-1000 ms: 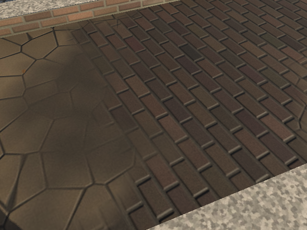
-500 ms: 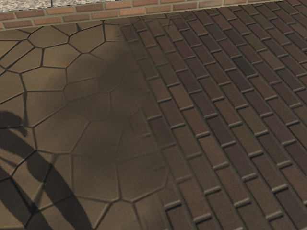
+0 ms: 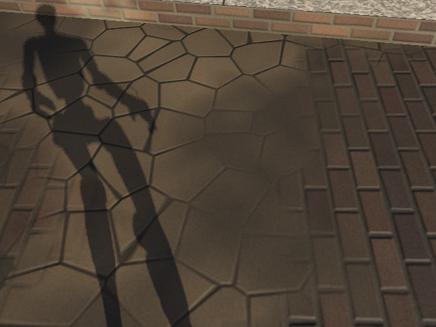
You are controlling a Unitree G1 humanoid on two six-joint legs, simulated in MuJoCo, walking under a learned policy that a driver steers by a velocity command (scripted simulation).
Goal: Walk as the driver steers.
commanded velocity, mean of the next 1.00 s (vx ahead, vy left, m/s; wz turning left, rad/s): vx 0.00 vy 0.00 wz -0.06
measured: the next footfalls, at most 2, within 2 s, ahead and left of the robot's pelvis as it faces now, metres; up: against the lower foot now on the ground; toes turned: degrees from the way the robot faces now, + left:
left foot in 0.26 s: +0.03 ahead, +0.17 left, +0.00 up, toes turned +8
right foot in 0.56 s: +0.07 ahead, -0.06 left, +0.00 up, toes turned -3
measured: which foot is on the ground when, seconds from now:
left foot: up 0.00-0.24, down 0.26-0.80, up 0.82-1.00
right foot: down 0.00-0.28, up 0.30-0.54, down 0.56-1.00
